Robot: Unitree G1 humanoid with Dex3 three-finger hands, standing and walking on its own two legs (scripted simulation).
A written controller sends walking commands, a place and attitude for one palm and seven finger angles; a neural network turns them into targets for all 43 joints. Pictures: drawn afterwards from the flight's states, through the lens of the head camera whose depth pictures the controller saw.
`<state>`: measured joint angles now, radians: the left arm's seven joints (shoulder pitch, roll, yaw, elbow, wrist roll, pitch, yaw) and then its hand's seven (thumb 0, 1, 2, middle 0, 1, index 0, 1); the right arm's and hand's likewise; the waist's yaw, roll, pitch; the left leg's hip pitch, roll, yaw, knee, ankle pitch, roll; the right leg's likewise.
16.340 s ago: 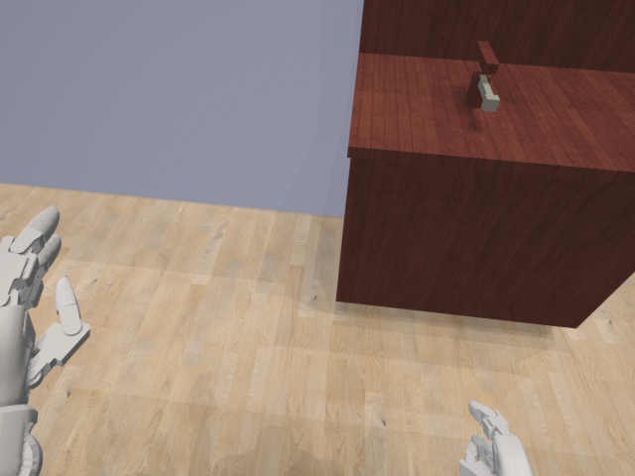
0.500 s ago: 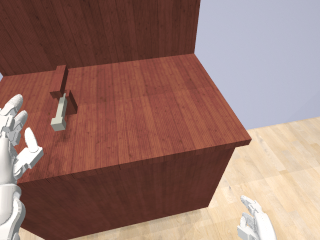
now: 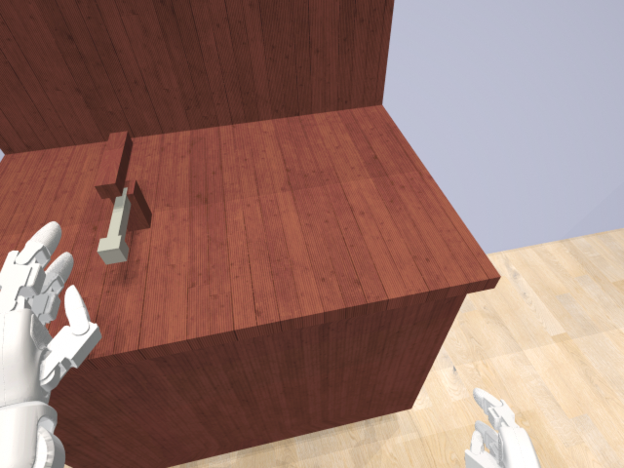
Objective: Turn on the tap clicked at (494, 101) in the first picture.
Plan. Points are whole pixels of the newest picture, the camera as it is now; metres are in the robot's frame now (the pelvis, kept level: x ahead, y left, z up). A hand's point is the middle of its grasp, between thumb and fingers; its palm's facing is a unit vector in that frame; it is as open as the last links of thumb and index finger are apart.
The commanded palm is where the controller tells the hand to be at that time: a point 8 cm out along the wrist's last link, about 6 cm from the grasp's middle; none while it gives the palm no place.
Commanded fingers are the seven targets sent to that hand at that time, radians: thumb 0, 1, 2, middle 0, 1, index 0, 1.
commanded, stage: turn the palm inward beside the body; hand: left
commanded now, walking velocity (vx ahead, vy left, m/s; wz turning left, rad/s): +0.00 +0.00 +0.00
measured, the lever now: (113, 250) +0.35 +0.32 +0.09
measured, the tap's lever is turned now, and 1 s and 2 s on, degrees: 0 0 0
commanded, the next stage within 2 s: reach beside the lever's end, fingers flat in 1.16 s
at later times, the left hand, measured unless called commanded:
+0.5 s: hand (84, 350) +0.19 +0.25 +0.14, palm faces +0.47 -0.87 -0.16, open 7.4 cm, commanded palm +0.13 +0.28 +0.15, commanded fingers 0.00 0.90 0.90 -0.20 -0.30 -0.20 -0.30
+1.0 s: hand (100, 357) +0.18 +0.23 +0.14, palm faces +0.48 -0.86 -0.13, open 7.4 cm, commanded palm +0.13 +0.27 +0.15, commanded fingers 0.00 0.90 0.90 -0.20 -0.30 -0.20 -0.30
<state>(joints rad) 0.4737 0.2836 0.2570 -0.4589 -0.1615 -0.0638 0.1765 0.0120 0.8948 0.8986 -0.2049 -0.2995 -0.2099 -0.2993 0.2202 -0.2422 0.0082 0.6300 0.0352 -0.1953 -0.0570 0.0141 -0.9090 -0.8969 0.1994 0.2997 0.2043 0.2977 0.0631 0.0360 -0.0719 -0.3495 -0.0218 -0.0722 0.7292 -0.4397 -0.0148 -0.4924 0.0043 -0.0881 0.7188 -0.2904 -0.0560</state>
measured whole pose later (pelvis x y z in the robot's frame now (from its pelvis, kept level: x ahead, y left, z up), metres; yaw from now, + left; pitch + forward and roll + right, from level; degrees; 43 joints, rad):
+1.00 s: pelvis +0.00 +0.00 +0.00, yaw +1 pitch +2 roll +0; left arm 0.55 0.21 0.19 -0.52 -0.22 0.07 0.20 0.01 0.90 0.90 -0.20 -0.30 -0.21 -0.30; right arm 0.20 -0.24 0.03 0.63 0.03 -0.21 -0.08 0.01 -0.91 -0.90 0.20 0.30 0.21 0.30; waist 0.08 0.05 -0.07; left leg -0.30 -0.02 -0.09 0.69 -0.42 -0.02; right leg -0.43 0.01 -0.11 0.67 -0.28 -0.06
